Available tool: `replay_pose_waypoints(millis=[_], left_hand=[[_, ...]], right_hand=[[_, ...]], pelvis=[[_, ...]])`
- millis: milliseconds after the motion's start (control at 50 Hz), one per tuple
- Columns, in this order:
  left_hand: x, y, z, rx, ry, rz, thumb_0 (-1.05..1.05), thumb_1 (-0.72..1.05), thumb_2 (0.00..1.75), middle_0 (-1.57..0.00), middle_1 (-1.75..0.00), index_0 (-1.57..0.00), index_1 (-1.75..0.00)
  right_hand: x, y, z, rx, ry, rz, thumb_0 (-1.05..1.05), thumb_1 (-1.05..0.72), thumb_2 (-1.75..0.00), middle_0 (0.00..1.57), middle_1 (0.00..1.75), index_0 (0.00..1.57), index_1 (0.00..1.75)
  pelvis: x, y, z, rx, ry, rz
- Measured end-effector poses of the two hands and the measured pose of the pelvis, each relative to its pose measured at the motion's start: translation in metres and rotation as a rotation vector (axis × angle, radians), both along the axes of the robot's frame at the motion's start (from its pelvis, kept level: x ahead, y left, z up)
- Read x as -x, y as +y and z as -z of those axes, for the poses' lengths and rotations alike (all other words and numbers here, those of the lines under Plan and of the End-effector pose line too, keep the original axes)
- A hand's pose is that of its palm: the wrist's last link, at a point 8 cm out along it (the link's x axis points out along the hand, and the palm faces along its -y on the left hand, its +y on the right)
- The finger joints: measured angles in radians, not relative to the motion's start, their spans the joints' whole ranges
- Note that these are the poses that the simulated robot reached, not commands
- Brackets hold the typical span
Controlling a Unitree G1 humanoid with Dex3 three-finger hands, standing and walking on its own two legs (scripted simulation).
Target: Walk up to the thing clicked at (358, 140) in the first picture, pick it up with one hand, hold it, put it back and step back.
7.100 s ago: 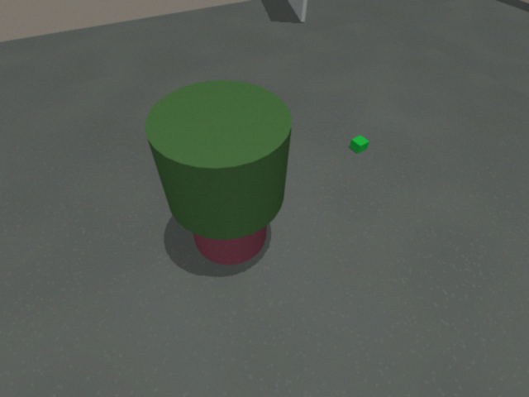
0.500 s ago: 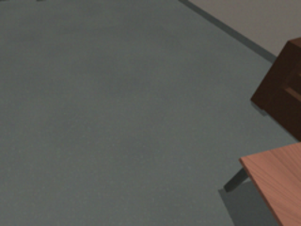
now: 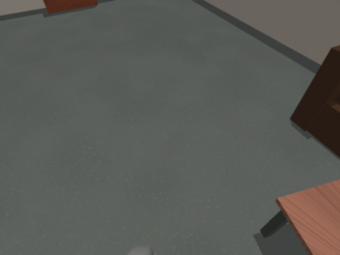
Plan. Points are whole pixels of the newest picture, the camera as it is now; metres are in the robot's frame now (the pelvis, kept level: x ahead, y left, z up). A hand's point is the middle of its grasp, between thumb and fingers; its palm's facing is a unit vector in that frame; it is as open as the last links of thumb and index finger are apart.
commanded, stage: walk up
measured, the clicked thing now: out of the picture +0.65 +1.49 -0.74
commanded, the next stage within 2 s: stand in 1.84 s
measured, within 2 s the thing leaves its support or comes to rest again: neither
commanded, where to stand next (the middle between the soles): +0.48 +0.03 m, yaw +0 degrees
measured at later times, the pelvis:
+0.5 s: pelvis +0.20 +0.04 +0.00, yaw -1 degrees
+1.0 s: pelvis +0.39 +0.05 -0.02, yaw +0 degrees
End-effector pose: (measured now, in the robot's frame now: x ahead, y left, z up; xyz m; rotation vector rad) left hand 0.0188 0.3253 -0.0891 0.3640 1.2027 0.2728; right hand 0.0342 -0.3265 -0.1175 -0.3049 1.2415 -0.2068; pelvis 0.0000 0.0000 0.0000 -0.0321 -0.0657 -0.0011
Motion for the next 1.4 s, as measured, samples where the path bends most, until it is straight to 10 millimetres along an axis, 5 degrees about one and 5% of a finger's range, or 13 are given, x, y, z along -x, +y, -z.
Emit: replay_pose_waypoints(millis=[140,300,480,660,860,1040,1220,1400], left_hand=[[-0.045,0.002,0.013,0.042,-0.001,-0.012,0.00,0.90,0.90,-0.21,-0.30,-0.20,-0.30],[-0.131,0.027,0.045,0.080,0.013,0.019,0.00,0.91,0.90,-0.20,-0.30,-0.20,-0.30],[-0.244,0.030,0.022,0.083,-0.058,0.113,0.00,0.91,0.90,-0.20,-0.30,-0.20,-0.30],[-0.334,0.019,0.010,-0.004,-0.116,0.134,0.00,0.91,0.90,-0.20,-0.30,-0.20,-0.30],[-0.359,0.017,-0.003,0.002,-0.067,0.071,0.00,0.90,0.90,-0.20,-0.30,-0.20,-0.30],[-0.399,0.047,0.040,0.036,0.002,0.032,0.00,0.90,0.90,-0.20,-0.30,-0.20,-0.30],[-0.447,0.040,0.050,0.061,0.017,0.072,0.00,0.91,0.90,-0.20,-0.30,-0.20,-0.30],[-0.481,0.032,0.035,0.059,0.011,0.080,0.00,0.91,0.90,-0.20,-0.30,-0.20,-0.30]], right_hand=[[-0.070,0.016,-0.012,-0.002,-0.006,-0.071,0.00,-0.91,-0.90,0.21,0.30,0.20,0.30],[-0.171,0.045,-0.018,0.057,-0.136,-0.094,0.00,-0.90,-0.90,0.21,0.30,0.20,0.30],[-0.216,0.054,-0.031,0.050,-0.156,-0.055,0.00,-0.90,-0.90,0.21,0.30,0.21,0.30],[-0.263,0.024,0.011,0.010,-0.067,-0.021,0.00,-0.90,-0.90,0.21,0.30,0.21,0.30],[-0.368,0.040,0.000,-0.027,-0.087,-0.096,0.00,-0.91,-0.90,0.21,0.30,0.20,0.30],[-0.447,0.065,-0.006,0.059,-0.156,-0.116,0.00,-0.90,-0.90,0.21,0.30,0.20,0.30],[-0.484,0.077,-0.009,0.054,-0.200,-0.087,0.00,-0.90,-0.90,0.21,0.30,0.21,0.30],[-0.488,0.083,0.001,-0.005,-0.129,-0.034,0.00,-0.90,-0.90,0.21,0.30,0.20,0.30]], pelvis=[[-0.054,0.007,0.000,0.007,0.014,-0.025],[-0.126,0.038,0.018,-0.014,0.015,-0.029],[-0.195,0.042,0.003,-0.034,0.017,0.006],[-0.275,0.019,0.022,-0.027,0.017,0.008],[-0.340,0.023,0.005,-0.024,0.027,0.002],[-0.393,0.053,0.024,-0.025,0.019,0.001],[-0.416,0.057,0.023,-0.016,0.022,0.034],[-0.433,0.053,0.011,-0.018,0.025,0.039]])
